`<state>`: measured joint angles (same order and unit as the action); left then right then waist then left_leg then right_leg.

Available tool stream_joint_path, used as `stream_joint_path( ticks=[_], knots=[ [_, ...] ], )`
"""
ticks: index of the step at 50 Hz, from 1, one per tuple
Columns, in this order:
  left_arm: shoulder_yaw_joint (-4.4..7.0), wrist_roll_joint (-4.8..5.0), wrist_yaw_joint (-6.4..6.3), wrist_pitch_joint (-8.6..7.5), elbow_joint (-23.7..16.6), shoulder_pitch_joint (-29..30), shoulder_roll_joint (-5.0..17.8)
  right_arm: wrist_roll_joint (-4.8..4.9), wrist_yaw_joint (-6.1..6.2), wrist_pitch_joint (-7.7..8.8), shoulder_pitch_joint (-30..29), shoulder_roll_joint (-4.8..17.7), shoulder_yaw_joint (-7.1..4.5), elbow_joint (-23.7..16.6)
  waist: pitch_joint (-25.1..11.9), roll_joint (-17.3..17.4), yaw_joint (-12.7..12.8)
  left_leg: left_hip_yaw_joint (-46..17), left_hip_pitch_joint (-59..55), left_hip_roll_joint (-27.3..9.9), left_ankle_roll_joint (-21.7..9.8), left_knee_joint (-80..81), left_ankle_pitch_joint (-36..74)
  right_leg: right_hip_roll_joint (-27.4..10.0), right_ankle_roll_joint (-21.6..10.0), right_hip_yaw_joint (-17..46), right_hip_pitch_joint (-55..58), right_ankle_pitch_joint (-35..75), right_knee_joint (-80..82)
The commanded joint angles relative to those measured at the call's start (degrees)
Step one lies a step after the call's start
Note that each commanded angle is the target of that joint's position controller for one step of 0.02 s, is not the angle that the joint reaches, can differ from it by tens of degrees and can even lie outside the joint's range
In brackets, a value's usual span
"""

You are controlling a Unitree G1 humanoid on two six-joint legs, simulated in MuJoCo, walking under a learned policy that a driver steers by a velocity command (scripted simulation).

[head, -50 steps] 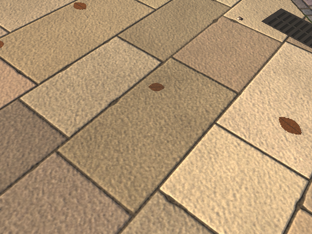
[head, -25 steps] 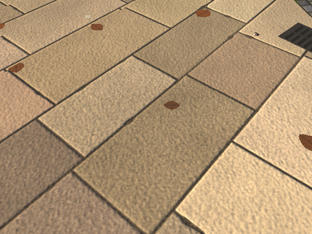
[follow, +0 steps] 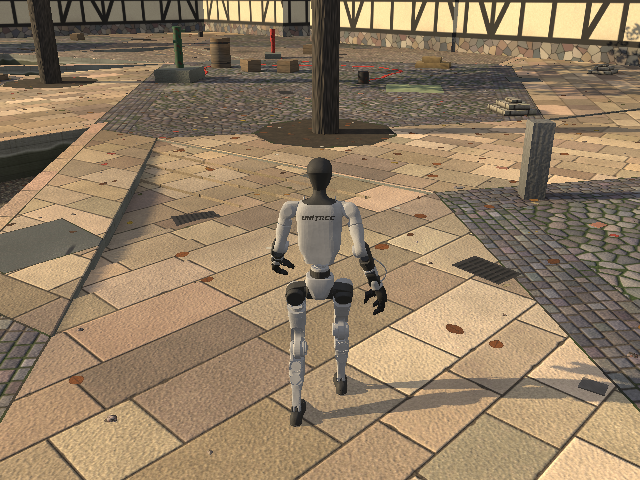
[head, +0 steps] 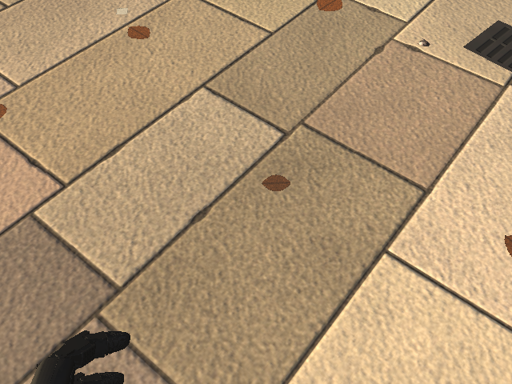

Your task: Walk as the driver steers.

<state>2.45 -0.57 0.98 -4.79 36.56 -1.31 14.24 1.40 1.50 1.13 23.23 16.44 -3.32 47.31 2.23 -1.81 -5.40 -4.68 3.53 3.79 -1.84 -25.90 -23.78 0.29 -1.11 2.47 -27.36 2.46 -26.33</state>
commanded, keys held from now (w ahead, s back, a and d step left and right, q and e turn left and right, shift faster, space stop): q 0.52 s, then no key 0.16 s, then e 0.32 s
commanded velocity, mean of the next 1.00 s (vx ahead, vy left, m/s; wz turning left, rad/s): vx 0.03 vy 0.00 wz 0.30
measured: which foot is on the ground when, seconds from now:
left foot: down 0.00-0.02, up 0.04-0.40, down 0.42-1.00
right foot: down 0.00-0.42, up 0.44-0.82, down 0.84-1.00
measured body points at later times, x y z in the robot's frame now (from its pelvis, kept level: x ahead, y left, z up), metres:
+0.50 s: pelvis +0.04 +0.02 +0.00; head +0.06 +0.07 +0.45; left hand +0.12 +0.34 -0.11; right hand +0.24 -0.22 -0.07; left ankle +0.03 +0.12 -0.73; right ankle +0.11 -0.11 -0.68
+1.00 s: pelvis +0.05 +0.02 +0.00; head +0.08 +0.02 +0.45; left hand +0.10 +0.33 -0.10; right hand +0.29 -0.18 -0.09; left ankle +0.03 +0.12 -0.73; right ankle +0.11 -0.11 -0.73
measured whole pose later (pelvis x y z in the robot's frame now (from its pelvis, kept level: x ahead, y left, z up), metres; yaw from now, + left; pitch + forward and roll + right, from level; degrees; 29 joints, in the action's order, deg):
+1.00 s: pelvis +0.05 +0.02 +0.00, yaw +17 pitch +0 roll +0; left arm 3.4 0.8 -0.4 0.8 44.8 -9.6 16.6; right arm -1.3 1.8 -1.0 8.5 14.9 -2.7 37.8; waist 2.2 0.4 0.6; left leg 1.2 15.9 1.9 -1.9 -33.0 -17.3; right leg -0.3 1.8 4.4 -17.0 -16.7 -33.5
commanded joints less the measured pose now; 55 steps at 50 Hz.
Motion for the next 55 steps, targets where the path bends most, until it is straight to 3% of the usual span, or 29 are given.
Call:
stream_joint_path(
  ticks=[1, 2, 3, 5, 7, 9, 15, 19, 20, 21, 22, 23, 24, 25, 26, 27, 30, 34, 38, 40, 42, 43, 44, 47, 50, 52, 53, 54, 55],
  knots=[
    [4.28, -2.02, -1.58, -0.63, -1.4, -14.4, 14.2, -1.99, 0.0, 0.82, -0.8, 2.0, -0.27, -7.2, -19.3, -8.3, 7.4, -3.8, 20.3, -1.1, 0.9, -29.4, 2.5, -19.0, -9.4, 14.7, 39.6, 39.5, -3.7],
    [3.77, -1.48, -1.29, 0.48, -1.8, -14.4, 12.4, -0.75, -0.33, 0.71, 7.2, 3.3, 0.12, -6.4, -28.0, -17.3, 5.4, -3.8, 28.5, 1.6, 2.8, -43.0, -20.6, -28.7, -17.9, 28.8, 45.1, 34.3, -1.1],
    [2.98, -0.52, -1.19, 1.44, -3.0, -11.5, 8.9, 0.2, -0.21, -0.33, 5.7, 8.9, -1.66, -5.0, -23.4, -8.6, 6.0, -4.3, 30.6, -2.1, 4.2, -48.1, -15.2, -25.2, -16.2, 25.7, 38.2, 18.7, 2.7],
    [1.69, 0.22, -1.6, 2.62, -2.7, -5.2, 5.4, 0.37, 0.52, -2.75, -1.4, 8.9, -2.37, -6.4, -11.5, -3.3, 4.8, -0.7, 32.7, -5.7, 6.3, -47.2, -8.1, -18.6, -12.4, 14.3, 24.6, 1.7, 6.8],
    [2.19, -0.86, -1.69, 2.99, -1.9, -1.4, 7.2, -0.25, 1.06, -4.68, -1.1, 7.0, -2.32, -7.2, -6.7, -6.4, 2.8, 1.7, 25.8, -6.6, 7.3, -44.1, -3.6, -15.0, -11.6, 7.2, 11.5, -5.2, 11.3],
    [2.47, -1.21, -1.99, 2.67, -1.3, -0.5, 7.5, -0.49, 1.15, -4.97, -1.2, 5.5, -2.11, -8.2, -6.4, -6.8, 2.6, 3.1, 23.2, -6.7, 7.2, -40.0, -1.6, -14.9, -12.4, 3.4, 9.3, -4.5, 12.6],
    [3.65, -0.03, -2.67, 3.53, 0.6, -0.4, 10.9, -0.93, -0.55, -4.69, -7.6, 5.6, -1.58, -12.1, -8.3, -5.3, 4.4, 4.8, 18.1, -8.8, 4.3, -25.1, 3.6, -18.4, -13.1, -0.2, 12.2, -5.8, 12.5],
    [3.94, 1.53, -2.25, 4.57, 2.1, -0.1, 11.8, -0.95, -1.55, -4.83, -5.8, 6.4, -2.29, -12.1, -7.8, -4.6, 2.5, 8.4, 11.0, -6.5, 0.7, -11.0, 7.9, -18.1, -9.0, -3.3, 12.7, -11.4, 7.9],
    [3.69, 1.76, -2.23, 4.93, 3.0, -1.7, 10.4, -1.22, -1.44, -4.8, -3.9, 7.2, -2.85, -11.3, -7.5, -3.0, 2.3, 8.4, 7.2, -4.9, -0.9, -6.8, 9.7, -16.3, -6.1, -5.4, 10.5, -14.5, 3.9],
    [3.23, 1.5, -1.97, 5.37, 4.2, -4.3, 8.0, -1.51, -0.95, -4.7, -2.3, 10.1, -3.79, -11.3, -5.0, 5.3, 2.6, -0.5, 4.0, -9.1, -4.1, 2.0, 16.5, -11.8, -1.0, -10.1, 4.5, -21.0, -6.8],
    [2.39, -0.88, -1.57, 5.49, 2.2, -5.3, 5.4, -1.32, 0.2, -4.62, -4.0, 16.2, -4.74, -13.8, -2.7, 22.6, 5.6, -21.8, 0.0, -23.2, -12.3, 5.7, 30.5, -2.5, 5.4, -13.7, -11.0, -39.1, -24.9],
    [3.36, -0.59, -2.26, 5.11, 0.1, 2.0, 8.2, -3.67, -0.44, -3.19, -4.3, 17.1, -4.71, -15.1, -4.1, 18.0, 1.0, -26.8, 7.0, -25.8, -18.4, 9.8, 25.7, 0.1, 4.6, -2.7, -13.3, -40.9, -35.0],
    [3.9, 0.6, -2.65, 5.17, 0.2, 2.6, 9.4, -4.1, -0.81, -1.86, -6.9, 15.5, -4.3, -15.1, -3.3, 13.0, 2.6, -22.0, 8.1, -22.7, -15.7, 10.4, 20.6, -1.1, 3.3, 0.0, -13.3, -35.1, -38.4],
    [4.27, 0.71, -3.06, 5.39, 1.4, 0.2, 9.5, -2.85, -0.72, -1.19, -10.5, 13.7, -3.97, -15.5, -3.1, 10.2, 4.9, -18.2, 8.0, -19.8, -12.1, 9.5, 17.9, -1.9, 2.7, 0.8, -13.3, -29.2, -38.1],
    [4.48, 0.07, -3.5, 5.67, 2.9, -1.2, 9.6, -1.76, -0.53, -1.04, -12.5, 11.3, -3.18, -15.9, -4.0, 8.8, 5.5, -15.9, 7.4, -18.1, -10.0, 8.6, 18.8, -2.2, 3.0, 0.9, -12.7, -26.0, -38.5],
    [4.51, -0.31, -3.54, 5.75, 3.6, -2.9, 9.4, -1.42, -0.17, -1.05, -13.9, 10.0, -2.5, -16.3, -5.1, 9.4, 6.3, -13.7, 7.6, -17.0, -9.6, 7.9, 22.6, -1.8, 3.7, 0.5, -10.8, -23.2, -40.0],
    [4.05, 0.6, -3.09, 5.43, 4.3, -4.0, 8.1, -1.99, 0.35, -0.93, -12.7, 7.5, -1.36, -16.5, -8.1, 8.6, 6.1, -10.6, 4.2, -15.4, -9.8, 6.5, 30.0, -1.4, 4.9, 0.3, -7.9, -19.5, -38.2],
    [2.85, 0.8, -2.38, 5.32, 3.9, -1.8, 6.4, -2.04, 0.52, -1.42, -11.3, 8.0, -1.48, -15.7, -7.2, 9.9, 4.1, -10.9, 1.7, -15.1, -10.2, 5.7, 28.1, -2.2, 5.9, 0.2, -3.9, -19.9, -24.3],
    [1.99, 1.05, -1.23, 5.3, 5.4, -3.8, 6.0, -2.89, -0.6, -1.41, -12.6, 4.9, -0.08, -13.9, -6.1, 10.2, 3.5, -9.8, 6.8, -15.1, -10.8, 5.8, 23.8, -3.1, 5.5, -1.6, 7.7, -21.7, -12.7],
    [1.77, 1.11, -0.97, 5.03, 5.8, -5.4, 6.0, -2.52, -1.08, -1.21, -14.0, 5.1, 0.07, -12.7, -4.7, 9.1, 5.1, -9.0, 8.6, -14.2, -9.5, 4.4, 22.7, -2.3, 4.4, -2.8, 12.8, -15.7, -2.9],
    [2.08, 0.17, -1.11, 4.6, 5.1, -5.6, 9.5, -2.41, -0.93, -0.59, -12.0, 6.2, -0.36, -11.6, -4.8, 5.9, 4.9, -7.5, 8.5, -11.3, -5.3, 1.7, 19.8, -4.4, 2.4, 0.9, 16.6, -1.0, 2.3],
    [2.96, 0.31, -1.45, 4.55, 4.6, -5.2, 13.9, -3.26, -0.81, -0.18, -9.9, 6.7, -0.67, -12.0, -5.6, -0.3, 2.1, -4.2, 9.2, -7.4, -3.1, -1.5, 16.5, -7.5, 0.1, 4.3, 17.0, 9.5, -1.0],
    [3.48, 1.54, -1.33, 4.69, 5.2, -4.8, 14.3, -3.59, -0.44, -0.02, -10.8, 6.5, -0.77, -12.4, -6.0, -5.2, 2.2, 0.9, 8.4, -3.7, -0.7, -3.2, 14.8, -7.7, -2.9, 6.4, 14.0, 5.4, -0.8],
    [2.92, 1.45, -1.46, 4.67, 4.2, -4.0, 11.2, -2.69, 0.86, -1.17, -14.6, 5.4, -1.4, -13.1, -4.9, -7.5, 3.9, 4.4, 8.1, -2.6, 0.6, -7.7, 13.1, -9.0, -4.9, 12.3, 9.7, -1.1, 1.9],
    [3.09, 1.5, -1.79, 4.77, 3.2, -4.7, 11.2, -2.55, 0.76, -1.99, -13.4, 4.3, -2.08, -13.9, -5.4, -5.9, 4.2, 4.3, 7.3, -3.5, -0.7, -7.1, 12.2, -7.8, -4.9, 13.7, 7.2, -5.1, 0.0],
    [2.99, 1.78, -1.99, 5.16, 2.1, -4.1, 10.3, -2.55, 0.53, -1.93, -12.0, 5.1, -2.83, -13.9, -5.3, -0.9, 4.0, 2.0, 5.3, -6.9, -2.6, -3.1, 12.9, -4.5, -2.6, 10.4, 3.2, -8.9, -4.9],
    [2.81, 1.86, -2.04, 5.39, 1.6, -4.2, 9.4, -2.62, 0.5, -1.92, -10.6, 6.1, -3.29, -13.7, -5.3, 3.8, 3.9, -2.4, 3.6, -11.3, -5.1, 0.5, 14.8, -1.7, -0.6, 6.6, -0.1, -12.5, -10.3],
    [2.65, 1.7, -1.87, 5.63, 1.1, -5.1, 8.4, -2.7, 0.5, -1.79, -9.9, 7.9, -3.77, -13.5, -5.3, 10.4, 4.4, -9.7, 2.5, -19.2, -9.4, 4.7, 20.1, 0.7, 1.4, 1.8, -3.0, -18.5, -17.4],
    [2.96, 1.29, -1.61, 5.9, 0.7, -5.2, 8.8, -2.85, 0.77, -1.3, -11.0, 7.7, -3.6, -14.2, -6.0, 13.9, 4.3, -15.3, 2.5, -26.4, -14.3, 6.2, 27.4, -0.4, 2.6, -0.2, -5.4, -34.0, -28.4]
  ],
)
Keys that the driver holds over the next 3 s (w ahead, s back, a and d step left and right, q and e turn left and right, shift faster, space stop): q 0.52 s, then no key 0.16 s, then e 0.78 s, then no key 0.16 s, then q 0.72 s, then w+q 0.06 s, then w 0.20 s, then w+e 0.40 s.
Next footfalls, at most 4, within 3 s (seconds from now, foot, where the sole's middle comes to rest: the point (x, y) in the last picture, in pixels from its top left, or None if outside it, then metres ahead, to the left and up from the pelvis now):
0.42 left None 0.07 0.13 -0.77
0.84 right None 0.14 -0.10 -0.77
1.34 right None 0.11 -0.12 -0.77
1.78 left None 0.12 0.11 -0.77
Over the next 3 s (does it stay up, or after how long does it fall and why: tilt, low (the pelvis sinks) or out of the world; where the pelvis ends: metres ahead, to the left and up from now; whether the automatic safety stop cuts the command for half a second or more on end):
stays up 0.25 0.03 0.02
